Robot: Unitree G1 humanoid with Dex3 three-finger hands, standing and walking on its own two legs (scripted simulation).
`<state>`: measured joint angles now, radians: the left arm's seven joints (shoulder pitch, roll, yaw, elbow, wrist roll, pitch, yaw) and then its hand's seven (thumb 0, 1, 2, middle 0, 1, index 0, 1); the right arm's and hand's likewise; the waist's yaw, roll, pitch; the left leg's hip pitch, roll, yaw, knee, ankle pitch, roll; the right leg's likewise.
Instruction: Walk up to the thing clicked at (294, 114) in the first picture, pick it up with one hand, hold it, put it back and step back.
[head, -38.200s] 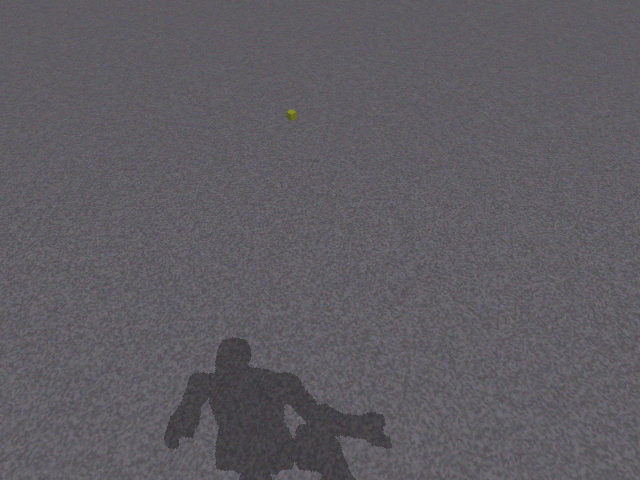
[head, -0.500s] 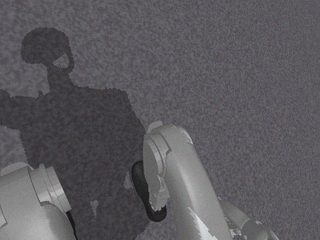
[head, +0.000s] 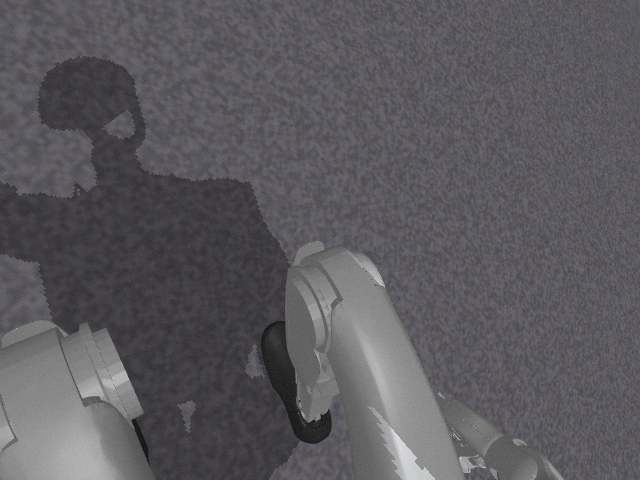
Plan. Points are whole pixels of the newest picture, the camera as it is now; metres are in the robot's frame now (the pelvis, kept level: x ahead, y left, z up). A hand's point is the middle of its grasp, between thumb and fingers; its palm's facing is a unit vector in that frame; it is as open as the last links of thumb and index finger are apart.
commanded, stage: close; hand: left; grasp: from above
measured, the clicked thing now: out of the picture +0.43 +0.37 -0.27
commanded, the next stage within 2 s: settle in 1.58 s
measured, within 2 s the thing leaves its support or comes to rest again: leaves its support in 1.92 s
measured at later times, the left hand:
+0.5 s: hand out of the picture +0.40 +0.36 -0.24, palm faces -0.47 -0.16 -0.87, open 9.8 cm
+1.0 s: hand out of the picture +0.41 +0.37 -0.24, palm faces -0.46 -0.16 -0.87, open 7.3 cm
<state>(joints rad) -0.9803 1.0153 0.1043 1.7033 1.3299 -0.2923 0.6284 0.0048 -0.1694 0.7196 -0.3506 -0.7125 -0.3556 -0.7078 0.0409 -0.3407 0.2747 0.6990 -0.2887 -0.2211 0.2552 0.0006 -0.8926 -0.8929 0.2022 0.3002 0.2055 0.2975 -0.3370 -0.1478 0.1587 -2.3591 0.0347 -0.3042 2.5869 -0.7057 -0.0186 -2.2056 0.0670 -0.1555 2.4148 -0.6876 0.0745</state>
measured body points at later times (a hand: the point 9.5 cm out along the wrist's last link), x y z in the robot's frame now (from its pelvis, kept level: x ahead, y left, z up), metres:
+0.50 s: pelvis +0.00 +0.00 +0.00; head +0.26 +0.14 +0.34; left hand +0.43 +0.36 -0.19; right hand +0.08 -0.26 -0.06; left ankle +0.06 +0.13 -0.26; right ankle +0.11 -0.13 -0.26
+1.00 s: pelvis +0.00 +0.00 +0.00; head +0.26 +0.14 +0.34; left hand +0.43 +0.37 -0.19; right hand +0.09 -0.26 -0.06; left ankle +0.06 +0.13 -0.26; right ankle +0.11 -0.13 -0.26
